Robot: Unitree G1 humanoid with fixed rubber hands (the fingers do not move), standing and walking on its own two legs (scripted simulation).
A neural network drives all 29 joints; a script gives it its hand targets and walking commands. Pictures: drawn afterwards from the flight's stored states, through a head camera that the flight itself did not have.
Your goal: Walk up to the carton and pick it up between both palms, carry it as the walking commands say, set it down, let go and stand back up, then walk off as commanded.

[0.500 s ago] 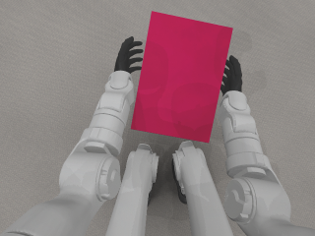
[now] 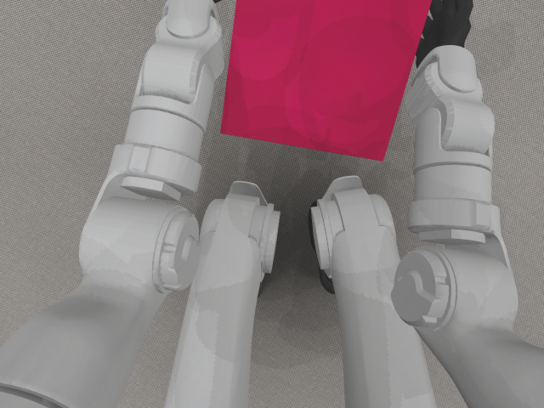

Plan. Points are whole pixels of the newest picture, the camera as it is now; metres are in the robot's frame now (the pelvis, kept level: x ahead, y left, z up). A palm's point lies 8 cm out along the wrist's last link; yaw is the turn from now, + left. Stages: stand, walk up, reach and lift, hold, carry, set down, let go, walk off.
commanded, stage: set down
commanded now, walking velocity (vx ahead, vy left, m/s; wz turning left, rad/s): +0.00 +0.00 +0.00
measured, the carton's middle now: (310, 32) +0.54 -0.03 -0.20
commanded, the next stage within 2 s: none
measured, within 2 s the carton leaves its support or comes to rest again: rests again in 1.24 s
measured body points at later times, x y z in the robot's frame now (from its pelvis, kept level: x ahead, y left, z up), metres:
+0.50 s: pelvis +0.00 -0.01 -0.05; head +0.35 -0.01 +0.22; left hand +0.58 +0.08 -0.18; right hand +0.54 -0.18 -0.19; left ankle +0.13 +0.07 -0.39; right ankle +0.15 -0.10 -0.39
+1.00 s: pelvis +0.01 +0.00 -0.07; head +0.36 +0.01 +0.21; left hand +0.59 +0.09 -0.20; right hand +0.55 -0.18 -0.20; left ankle +0.13 +0.07 -0.39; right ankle +0.15 -0.10 -0.39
